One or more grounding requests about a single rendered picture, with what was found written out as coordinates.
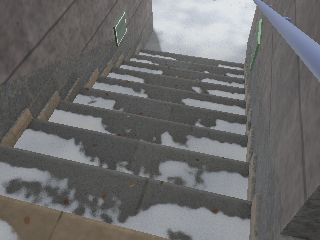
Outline stairs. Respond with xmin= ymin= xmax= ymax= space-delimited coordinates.
xmin=0 ymin=49 xmax=252 ymax=240

